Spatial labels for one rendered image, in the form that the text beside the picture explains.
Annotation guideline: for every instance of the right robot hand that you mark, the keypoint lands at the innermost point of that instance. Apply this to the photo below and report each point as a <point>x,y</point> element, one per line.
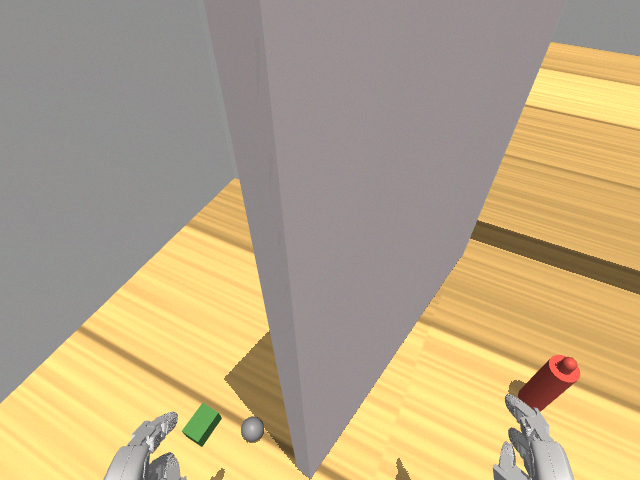
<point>544,459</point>

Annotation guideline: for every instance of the left robot hand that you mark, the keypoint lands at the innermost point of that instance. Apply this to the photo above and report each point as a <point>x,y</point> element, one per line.
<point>131,462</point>

